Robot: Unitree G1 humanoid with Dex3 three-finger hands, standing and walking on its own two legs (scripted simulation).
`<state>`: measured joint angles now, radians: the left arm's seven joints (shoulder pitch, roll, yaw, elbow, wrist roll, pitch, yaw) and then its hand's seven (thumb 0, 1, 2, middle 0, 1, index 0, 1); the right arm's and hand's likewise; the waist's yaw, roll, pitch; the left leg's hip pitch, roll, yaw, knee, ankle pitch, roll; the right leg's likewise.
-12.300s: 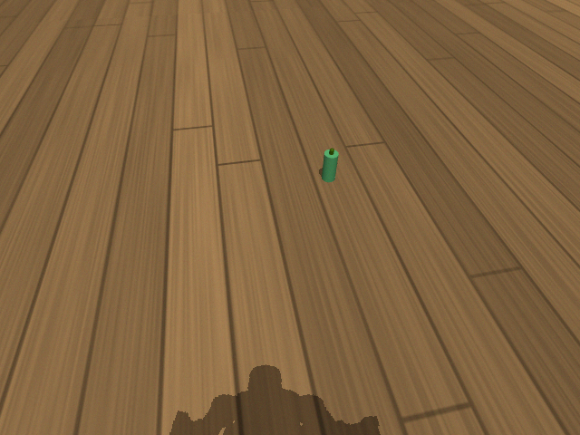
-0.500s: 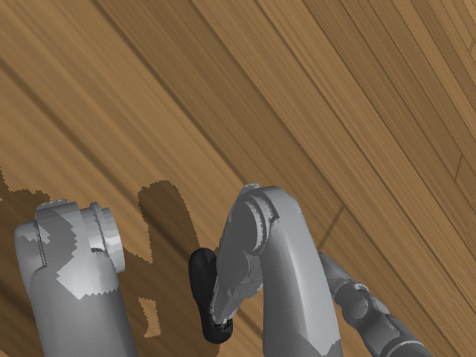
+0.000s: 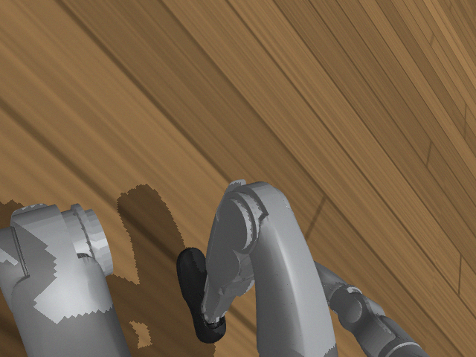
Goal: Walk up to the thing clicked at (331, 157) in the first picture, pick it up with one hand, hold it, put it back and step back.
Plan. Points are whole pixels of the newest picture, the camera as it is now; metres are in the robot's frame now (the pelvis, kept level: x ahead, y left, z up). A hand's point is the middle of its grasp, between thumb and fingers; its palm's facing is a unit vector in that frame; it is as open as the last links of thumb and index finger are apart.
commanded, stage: close in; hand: left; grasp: from the side
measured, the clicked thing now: out of the picture +0.42 +0.37 -0.18
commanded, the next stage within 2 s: rest palm in 0.08 s
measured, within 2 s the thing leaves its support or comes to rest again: leaves its support in 1.36 s
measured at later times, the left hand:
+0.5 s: hand out of the picture +0.38 +0.35 -0.17, palm faces +0.51 -0.86 +0.02, open 16.3 cm
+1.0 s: hand out of the picture +0.40 +0.36 -0.17, palm faces +0.52 -0.85 +0.00, open 9.9 cm
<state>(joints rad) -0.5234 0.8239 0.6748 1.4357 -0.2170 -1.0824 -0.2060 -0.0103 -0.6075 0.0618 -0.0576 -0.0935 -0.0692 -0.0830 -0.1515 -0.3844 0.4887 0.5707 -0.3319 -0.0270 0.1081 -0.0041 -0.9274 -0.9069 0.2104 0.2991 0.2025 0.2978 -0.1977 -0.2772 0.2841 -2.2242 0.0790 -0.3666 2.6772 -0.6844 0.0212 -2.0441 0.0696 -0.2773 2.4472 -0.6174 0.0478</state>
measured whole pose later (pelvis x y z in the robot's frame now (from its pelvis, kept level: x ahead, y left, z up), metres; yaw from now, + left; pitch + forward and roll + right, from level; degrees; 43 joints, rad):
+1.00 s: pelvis +0.00 +0.00 +0.00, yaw -1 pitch +11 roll -17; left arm -0.59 0.88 0.62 1.41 -0.17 -1.04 -0.09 -0.01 -0.02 0.66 -0.56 -0.73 -0.63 -0.74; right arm -0.17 -0.37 0.51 0.55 -0.34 0.03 0.12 -0.01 -0.87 -0.89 0.21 0.30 0.20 0.30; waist -0.19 -0.29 0.31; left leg -2.23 0.08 -0.38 2.68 -0.70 0.02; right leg -2.05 0.07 -0.28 2.44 -0.63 0.05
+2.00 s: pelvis +0.01 -0.01 +0.04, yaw +5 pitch +23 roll -12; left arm -0.50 0.60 0.55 0.90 -0.17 -0.68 -0.15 -0.07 -0.47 1.02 -0.68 -1.10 -0.74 -1.13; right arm 0.00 -0.31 0.19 0.62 -0.16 0.05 0.09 0.00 -0.89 -0.90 0.21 0.30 0.20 0.30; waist -0.10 -0.09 0.03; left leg -2.26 0.07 -0.22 2.49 -0.67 0.02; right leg -2.12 0.01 -0.18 2.37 -0.67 0.01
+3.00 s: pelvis +0.02 -0.02 +0.10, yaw +10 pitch +31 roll -6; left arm -0.56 0.48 0.58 0.88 -0.15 -0.57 -0.22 -0.06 -0.50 1.05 -0.70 -1.09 -0.75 -1.12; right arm 0.08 -0.28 0.04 0.69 -0.08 0.00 0.04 0.00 -0.89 -0.90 0.21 0.30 0.20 0.30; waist -0.08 -0.02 -0.10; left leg -2.16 0.06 -0.10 2.27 -0.66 0.01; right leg -2.07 -0.01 -0.09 2.22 -0.70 -0.01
